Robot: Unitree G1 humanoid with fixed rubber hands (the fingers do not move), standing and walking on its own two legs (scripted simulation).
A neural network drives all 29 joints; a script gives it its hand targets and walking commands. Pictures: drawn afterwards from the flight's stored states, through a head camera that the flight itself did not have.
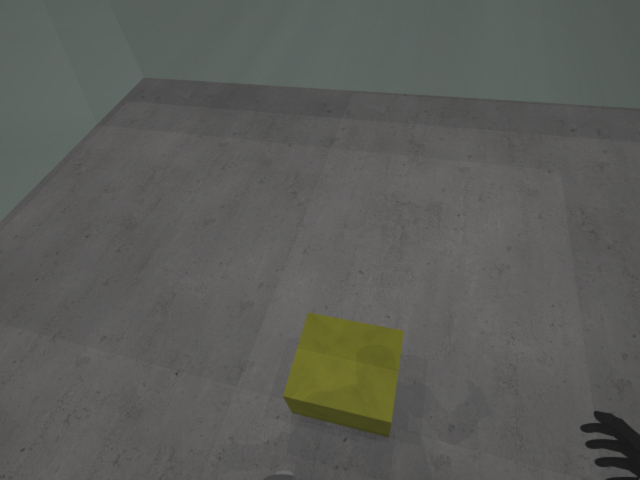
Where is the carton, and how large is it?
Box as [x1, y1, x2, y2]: [283, 313, 403, 436]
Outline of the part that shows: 308,313 283,394 291,411 388,436 403,331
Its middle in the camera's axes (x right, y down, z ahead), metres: +0.08 +0.39 +1.15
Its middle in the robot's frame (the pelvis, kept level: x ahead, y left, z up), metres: +0.50 +0.02 -0.68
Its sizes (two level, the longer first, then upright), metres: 0.291 0.256 0.163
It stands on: the floor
